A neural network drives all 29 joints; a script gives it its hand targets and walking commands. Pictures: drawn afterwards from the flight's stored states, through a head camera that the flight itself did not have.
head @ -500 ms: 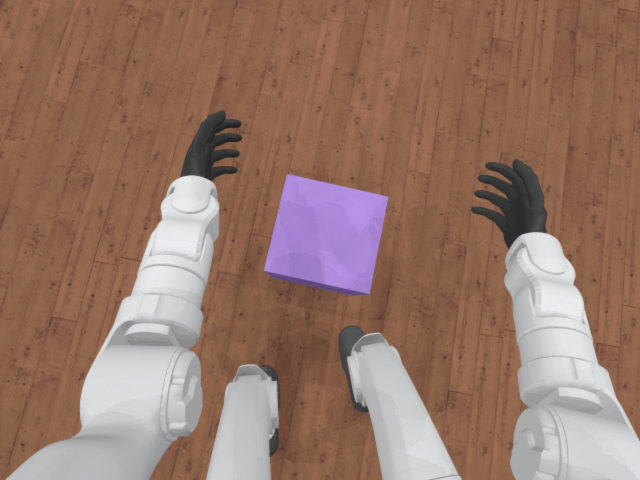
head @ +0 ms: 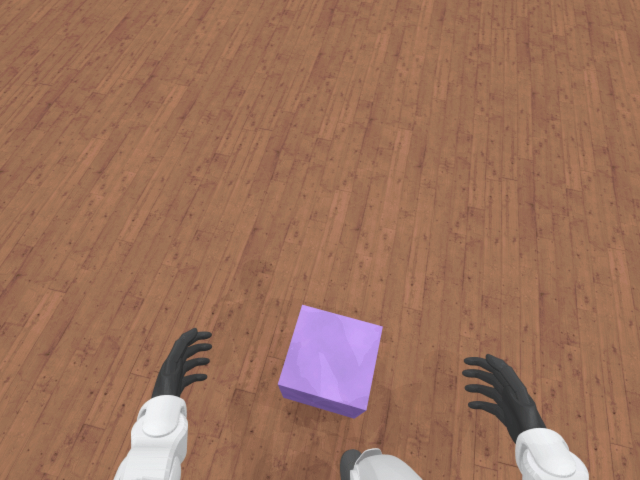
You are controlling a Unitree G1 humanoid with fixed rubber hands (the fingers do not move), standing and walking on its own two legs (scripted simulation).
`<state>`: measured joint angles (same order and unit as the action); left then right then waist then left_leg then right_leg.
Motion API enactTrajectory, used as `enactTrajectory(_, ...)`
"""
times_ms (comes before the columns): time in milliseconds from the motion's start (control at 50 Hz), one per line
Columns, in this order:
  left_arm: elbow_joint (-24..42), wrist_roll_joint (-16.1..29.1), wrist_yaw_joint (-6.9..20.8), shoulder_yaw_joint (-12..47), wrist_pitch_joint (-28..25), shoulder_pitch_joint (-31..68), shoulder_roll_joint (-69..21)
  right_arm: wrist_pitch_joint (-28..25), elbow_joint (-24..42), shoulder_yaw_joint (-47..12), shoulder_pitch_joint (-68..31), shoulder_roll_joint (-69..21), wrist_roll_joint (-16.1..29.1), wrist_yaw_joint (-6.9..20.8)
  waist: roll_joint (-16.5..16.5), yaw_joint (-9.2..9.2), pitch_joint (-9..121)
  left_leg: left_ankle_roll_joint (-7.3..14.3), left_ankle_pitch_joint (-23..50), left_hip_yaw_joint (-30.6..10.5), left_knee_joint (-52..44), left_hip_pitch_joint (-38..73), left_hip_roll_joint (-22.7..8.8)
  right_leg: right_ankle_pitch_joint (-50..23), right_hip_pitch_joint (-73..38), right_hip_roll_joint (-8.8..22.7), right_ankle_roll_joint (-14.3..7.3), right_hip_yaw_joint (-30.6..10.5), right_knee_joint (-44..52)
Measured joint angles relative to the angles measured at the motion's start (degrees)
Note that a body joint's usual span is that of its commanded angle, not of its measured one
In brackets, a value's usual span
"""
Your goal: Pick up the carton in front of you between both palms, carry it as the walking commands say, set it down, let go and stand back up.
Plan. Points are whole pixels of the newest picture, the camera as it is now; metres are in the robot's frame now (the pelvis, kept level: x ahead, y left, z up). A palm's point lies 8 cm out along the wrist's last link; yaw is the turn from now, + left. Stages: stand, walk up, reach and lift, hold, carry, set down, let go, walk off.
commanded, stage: let go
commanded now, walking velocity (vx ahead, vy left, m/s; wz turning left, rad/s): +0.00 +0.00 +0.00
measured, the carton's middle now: (329, 364) +0.37 -0.05 -0.63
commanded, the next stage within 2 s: stand in 0.68 s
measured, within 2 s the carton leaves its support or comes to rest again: neither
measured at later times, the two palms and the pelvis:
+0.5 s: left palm (77, 468) +0.17 +0.27 -0.05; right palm (495, 420) +0.18 -0.20 -0.05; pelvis +0.02 +0.04 +0.02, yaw -1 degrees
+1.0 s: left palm out of the picture +0.13 +0.26 -0.10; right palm out of the picture +0.10 -0.27 -0.10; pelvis +0.04 +0.01 +0.00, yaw -6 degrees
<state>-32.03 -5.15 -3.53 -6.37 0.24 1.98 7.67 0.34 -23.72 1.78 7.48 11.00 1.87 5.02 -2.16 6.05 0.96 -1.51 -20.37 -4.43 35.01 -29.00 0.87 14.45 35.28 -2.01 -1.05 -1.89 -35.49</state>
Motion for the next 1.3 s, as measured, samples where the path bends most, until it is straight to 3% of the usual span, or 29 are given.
enactTrajectory(240, 4.59, 3.3, 4.45, 3.04, 0.87, -12.47, 2.9, 1.52, -0.29, -0.47, 6.12, 1.47, -0.64, -1.06, 2.57, -4.73, -2.34, 2.1, 1.66, 0.8, -9.03, 17.4, 0.12, -2.48, -18.33, 0.6, 1.81, -1.0, 11.0)
enactTrajectory(380, 6.88, 5.27, 6.45, 4.22, 3.47, -15.97, 4.47, 4.04, -1.19, 0.51, 5.63, 1.52, -2.03, -1.1, 3.9, -6.01, -3.05, 3.07, 2.06, 0.81, -10.87, 22.95, 0.98, -2.55, -23.98, 1.59, 2.64, -1.01, 12.73)
enactTrajectory(680, 4.92, 5.35, 4.77, 5.27, 4.71, -14.64, 3.73, 11.38, 1.75, -0.17, 5.77, 2.34, -3.02, -3.86, 3.54, -6.03, -4.04, 2.04, 0.16, 1.4, -7.17, 24.55, -0.2, -0.84, -25.06, 0.2, 1.58, -1.25, 8.57)
enactTrajectory(780, -2.51, 3.36, 3.49, 4.99, 0.02, -18.29, 5.4, 2.25, -4.67, -0.54, 7.55, 4.48, -4.78, -6.19, 4.92, -5.89, 0.5, 1.05, -2.25, 3.79, -3.98, 19.69, -1.98, 0.6, -19.53, -0.86, 1.65, -1.92, 5.2)
enactTrajectory(880, -8.3, 3.6, 4.18, 4.11, -2.79, -21.77, 6.62, -1.65, -9.72, -0.49, 10.41, 6.49, -4.59, -6.99, 5.84, -5.74, 2.3, 0.67, -4.2, 5.02, -1.39, 17.13, -3.16, 2.55, -16.03, -2.23, 0.61, -2.8, 1.93)
enactTrajectory(1300, -11.2, 4.22, 2.31, 5.49, -1.06, -20.16, 5.94, 0.19, -15.06, -2.04, 14.46, 5.62, -2.97, -8.92, 3.59, -4.4, 3.49, -0.3, -9.94, 8.98, 2.94, 17.79, -4.51, 9.01, -12.8, -4.38, -0.72, -5.82, -7.23)
